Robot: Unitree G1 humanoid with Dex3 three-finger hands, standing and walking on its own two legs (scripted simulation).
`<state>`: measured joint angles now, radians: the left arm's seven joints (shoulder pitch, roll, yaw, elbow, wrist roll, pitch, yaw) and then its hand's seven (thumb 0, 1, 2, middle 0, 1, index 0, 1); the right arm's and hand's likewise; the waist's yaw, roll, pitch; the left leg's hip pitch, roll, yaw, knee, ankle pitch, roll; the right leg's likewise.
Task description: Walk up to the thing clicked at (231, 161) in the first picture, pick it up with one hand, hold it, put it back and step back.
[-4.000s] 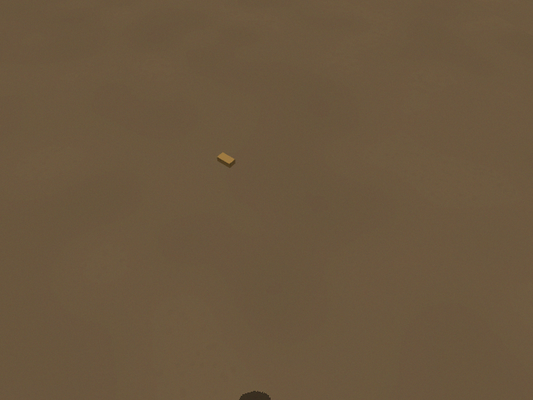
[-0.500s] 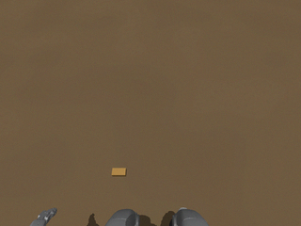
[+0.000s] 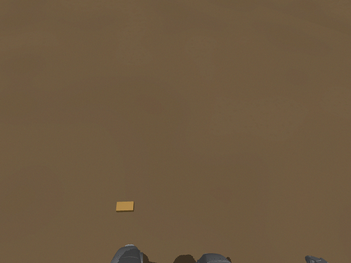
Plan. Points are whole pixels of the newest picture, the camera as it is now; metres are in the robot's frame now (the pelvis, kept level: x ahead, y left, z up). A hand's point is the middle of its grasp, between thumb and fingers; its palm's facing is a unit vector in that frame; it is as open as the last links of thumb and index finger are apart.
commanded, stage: walk up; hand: left
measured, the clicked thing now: (125, 206) +0.43 +0.24 -0.73
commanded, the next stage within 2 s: none
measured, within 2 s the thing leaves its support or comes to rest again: neither
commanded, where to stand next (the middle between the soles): +0.05 -0.02 m, yaw +3 degrees
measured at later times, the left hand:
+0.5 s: hand out of the picture +0.12 +0.23 -0.12, palm faces +0.01 -0.94 -0.34, open 7.4 cm
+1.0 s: hand out of the picture +0.08 +0.25 -0.13, palm faces +0.06 -0.95 -0.32, open 7.4 cm
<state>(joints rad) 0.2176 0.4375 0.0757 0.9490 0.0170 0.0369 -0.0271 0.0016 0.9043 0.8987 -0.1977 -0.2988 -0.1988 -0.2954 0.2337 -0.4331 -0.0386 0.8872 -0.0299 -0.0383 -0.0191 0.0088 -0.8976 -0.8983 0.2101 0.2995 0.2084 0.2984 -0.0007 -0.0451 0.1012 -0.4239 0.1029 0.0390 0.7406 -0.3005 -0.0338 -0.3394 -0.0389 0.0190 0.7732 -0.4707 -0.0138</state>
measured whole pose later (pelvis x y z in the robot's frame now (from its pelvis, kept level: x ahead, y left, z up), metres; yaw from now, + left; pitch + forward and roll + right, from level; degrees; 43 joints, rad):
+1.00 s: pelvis +0.01 -0.01 +0.03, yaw +3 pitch -2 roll +0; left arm 0.08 0.35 0.03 1.13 0.01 0.01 -0.02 0.00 0.90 0.90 -0.20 -0.30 -0.20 -0.30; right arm 0.10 -0.36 0.01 1.12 -0.01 -0.02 0.00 0.01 -0.90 -0.90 0.21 0.30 0.20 0.30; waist 0.01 -0.01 0.05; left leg -0.21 0.04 -0.04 0.42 -0.18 -0.04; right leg -0.12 -0.04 -0.04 0.41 -0.26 0.03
